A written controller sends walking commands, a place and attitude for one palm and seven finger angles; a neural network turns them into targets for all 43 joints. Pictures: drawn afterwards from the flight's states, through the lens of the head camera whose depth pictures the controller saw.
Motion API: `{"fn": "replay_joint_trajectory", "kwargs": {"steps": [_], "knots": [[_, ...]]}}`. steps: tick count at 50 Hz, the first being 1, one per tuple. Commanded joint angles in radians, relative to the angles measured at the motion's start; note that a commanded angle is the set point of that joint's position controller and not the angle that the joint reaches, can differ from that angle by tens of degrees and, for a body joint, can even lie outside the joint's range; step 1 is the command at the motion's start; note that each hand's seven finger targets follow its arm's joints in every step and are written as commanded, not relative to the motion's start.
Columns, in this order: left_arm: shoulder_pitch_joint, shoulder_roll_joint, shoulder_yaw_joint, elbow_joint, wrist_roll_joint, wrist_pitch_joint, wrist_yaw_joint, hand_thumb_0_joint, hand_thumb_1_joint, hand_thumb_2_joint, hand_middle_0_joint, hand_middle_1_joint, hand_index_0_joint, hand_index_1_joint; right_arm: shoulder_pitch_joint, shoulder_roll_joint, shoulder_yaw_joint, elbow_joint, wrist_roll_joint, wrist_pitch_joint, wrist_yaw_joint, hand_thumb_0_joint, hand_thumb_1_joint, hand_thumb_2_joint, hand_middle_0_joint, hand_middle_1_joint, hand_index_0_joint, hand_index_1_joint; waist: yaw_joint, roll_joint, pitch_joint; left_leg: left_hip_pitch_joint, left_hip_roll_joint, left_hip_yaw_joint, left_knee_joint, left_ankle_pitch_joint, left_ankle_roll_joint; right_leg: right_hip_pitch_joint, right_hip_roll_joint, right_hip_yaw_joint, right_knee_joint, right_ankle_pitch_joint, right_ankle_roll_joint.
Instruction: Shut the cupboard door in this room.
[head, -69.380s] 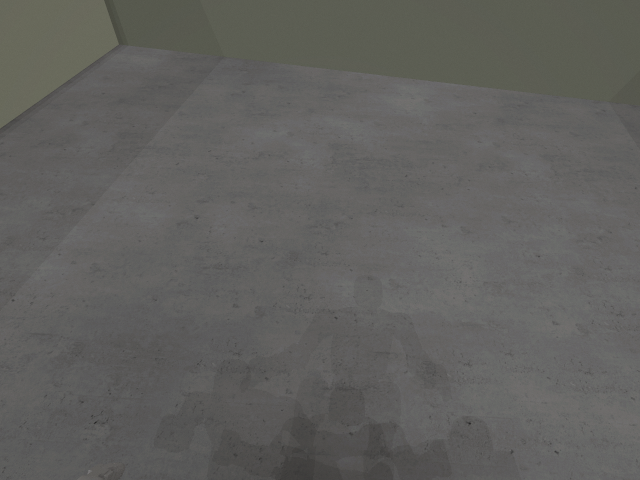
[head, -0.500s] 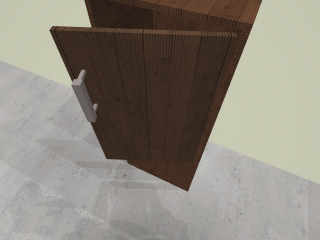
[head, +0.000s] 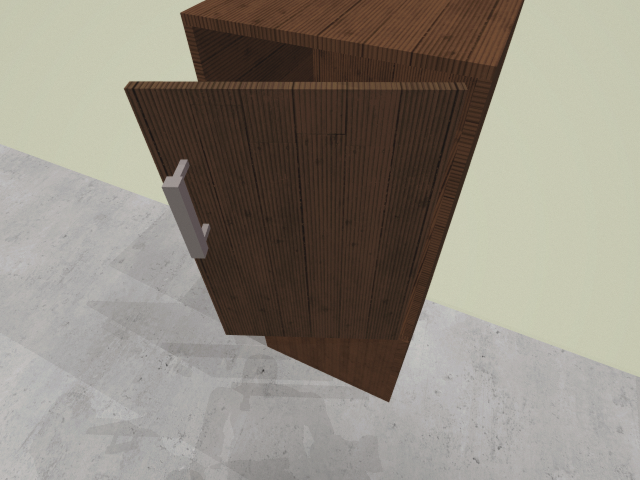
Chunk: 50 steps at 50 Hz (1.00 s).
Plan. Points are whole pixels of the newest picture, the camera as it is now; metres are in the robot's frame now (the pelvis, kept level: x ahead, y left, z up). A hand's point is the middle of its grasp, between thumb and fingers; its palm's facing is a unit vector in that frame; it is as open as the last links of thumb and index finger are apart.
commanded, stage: come to a stop and stand still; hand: left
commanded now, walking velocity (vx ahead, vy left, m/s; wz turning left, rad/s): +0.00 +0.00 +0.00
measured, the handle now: (191, 210) +0.44 +0.22 +0.09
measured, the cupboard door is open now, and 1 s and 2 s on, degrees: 23 23 23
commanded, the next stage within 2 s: look again from close up in 1.12 s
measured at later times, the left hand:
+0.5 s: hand out of the picture +0.04 +0.15 -0.16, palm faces +0.00 -0.97 -0.22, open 7.4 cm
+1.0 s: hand out of the picture +0.04 +0.13 -0.16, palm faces +0.04 -0.98 -0.22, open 7.3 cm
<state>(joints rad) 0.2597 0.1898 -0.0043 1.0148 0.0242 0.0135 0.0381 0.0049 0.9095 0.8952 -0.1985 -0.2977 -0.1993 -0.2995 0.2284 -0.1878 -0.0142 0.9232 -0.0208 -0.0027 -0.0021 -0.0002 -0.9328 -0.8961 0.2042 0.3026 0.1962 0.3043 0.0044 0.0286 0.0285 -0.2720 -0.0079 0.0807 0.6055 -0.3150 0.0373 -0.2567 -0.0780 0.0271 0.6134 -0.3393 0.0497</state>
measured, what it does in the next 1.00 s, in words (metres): shifts its weight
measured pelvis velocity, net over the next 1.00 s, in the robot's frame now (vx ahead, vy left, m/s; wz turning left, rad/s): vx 0.03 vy -0.05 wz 0.02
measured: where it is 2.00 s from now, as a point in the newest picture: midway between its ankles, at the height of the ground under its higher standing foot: outside the picture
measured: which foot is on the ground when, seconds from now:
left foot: down 0.00-1.00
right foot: down 0.00-1.00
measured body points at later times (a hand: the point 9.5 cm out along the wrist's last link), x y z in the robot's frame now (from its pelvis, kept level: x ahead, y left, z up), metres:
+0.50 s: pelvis +0.02 -0.03 +0.01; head +0.04 -0.03 +0.46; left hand +0.04 +0.21 -0.14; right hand +0.03 -0.26 -0.15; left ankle +0.01 +0.10 -0.73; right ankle +0.00 -0.16 -0.73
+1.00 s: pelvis +0.03 -0.05 +0.01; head +0.05 -0.05 +0.46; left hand +0.04 +0.18 -0.14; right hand +0.04 -0.27 -0.15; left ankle +0.01 +0.10 -0.73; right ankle +0.00 -0.16 -0.73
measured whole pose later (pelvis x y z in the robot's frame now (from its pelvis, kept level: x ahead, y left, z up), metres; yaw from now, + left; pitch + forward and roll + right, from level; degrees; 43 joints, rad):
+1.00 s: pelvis +0.03 -0.05 +0.01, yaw +1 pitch +0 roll +1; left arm 0.24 0.16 0.00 1.12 0.01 -0.01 0.04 0.01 0.92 0.90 -0.20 -0.30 -0.20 -0.30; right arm 0.25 -0.16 0.00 1.14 -0.02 -0.01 -0.03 0.01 -0.92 -0.90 0.20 0.30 0.19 0.30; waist 0.01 0.00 0.04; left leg -0.15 0.04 0.04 0.41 -0.25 -0.04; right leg -0.14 -0.02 -0.02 0.45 -0.30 0.00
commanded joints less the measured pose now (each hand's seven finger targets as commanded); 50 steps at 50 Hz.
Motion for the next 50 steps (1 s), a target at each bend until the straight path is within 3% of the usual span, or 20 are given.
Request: {"fn": "replay_joint_trajectory", "kwargs": {"steps": [1, 6, 16, 22, 36, 42, 50], "knots": [[0.016, 0.117, 0.024, -0.061, -0.001, -0.021, -0.001, 0.0, 0.9, 0.9, -0.2, -0.3, -0.2, -0.3, 0.029, -0.111, -0.021, -0.048, 0.002, -0.018, -0.005, 0.0, -0.9, -0.9, 0.2, 0.3, 0.2, 0.3, -0.006, 0.007, 0.054, -0.02, 0.101, -0.143, -0.241, 0.032, 0.013, -0.035, 0.005, 0.01, -0.124, 0.048, -0.069], [0.021, 0.128, 0.021, -0.052, -0.003, -0.027, -0.004, 0.0, 0.9, 0.9, -0.2, -0.3, -0.2, -0.3, 0.033, -0.106, -0.015, -0.02, 0.004, -0.022, -0.005, 0.0, -0.9, -0.9, 0.2, 0.3, 0.2, 0.3, -0.005, -0.053, 0.032, 0.019, 0.095, -0.122, -0.243, 0.068, 0.008, -0.02, -0.013, 0.018, -0.166, 0.092, -0.064], [0.022, 0.128, 0.019, -0.005, -0.009, -0.037, -0.004, 0.0, 0.9, 0.9, -0.2, -0.3, -0.2, -0.3, 0.048, -0.091, -0.003, 0.066, 0.006, -0.03, -0.013, 0.0, -0.9, -0.9, 0.2, 0.3, 0.2, 0.3, -0.001, -0.041, -0.023, 0.098, 0.099, -0.094, -0.222, 0.239, -0.005, 0.039, -0.032, 0.022, -0.187, 0.233, -0.065], [0.018, 0.116, 0.018, 0.028, -0.011, -0.037, -0.003, 0.0, 0.9, 0.9, -0.2, -0.3, -0.2, -0.3, 0.058, -0.084, 0.002, 0.112, 0.007, -0.029, -0.019, 0.0, -0.9, -0.9, 0.2, 0.3, 0.2, 0.3, 0.0, -0.019, -0.003, 0.098, 0.101, -0.089, -0.225, 0.251, -0.014, 0.051, -0.034, 0.02, -0.198, 0.25, -0.068], [0.027, 0.093, 0.023, 0.066, -0.012, -0.041, 0.0, 0.0, 0.9, 0.9, -0.2, -0.3, -0.2, -0.3, 0.083, -0.051, 0.002, 0.169, 0.007, -0.027, -0.027, 0.0, -0.9, -0.9, 0.2, 0.3, 0.2, 0.3, 0.001, -0.048, 0.005, 0.128, 0.109, -0.078, -0.232, 0.288, -0.022, 0.078, -0.031, 0.011, -0.215, 0.324, -0.075], [0.029, 0.087, 0.022, 0.073, -0.012, -0.041, 0.001, 0.0, 0.9, 0.9, -0.2, -0.3, -0.2, -0.3, 0.081, -0.052, 0.002, 0.181, 0.007, -0.026, -0.029, 0.0, -0.9, -0.9, 0.2, 0.3, 0.2, 0.3, 0.001, -0.029, 0.02, 0.126, 0.108, -0.077, -0.233, 0.291, -0.027, 0.076, -0.034, 0.009, -0.222, 0.332, -0.076], [0.039, 0.086, 0.026, 0.077, -0.013, -0.044, 0.001, 0.0, 0.9, 0.9, -0.2, -0.3, -0.2, -0.3, 0.082, -0.05, 0.003, 0.186, 0.007, -0.026, -0.032, 0.0, -0.9, -0.9, 0.2, 0.3, 0.2, 0.3, 0.001, -0.036, -0.002, 0.138, 0.108, -0.076, -0.233, 0.306, -0.032, 0.1, -0.038, 0.006, -0.227, 0.367, -0.079]]}}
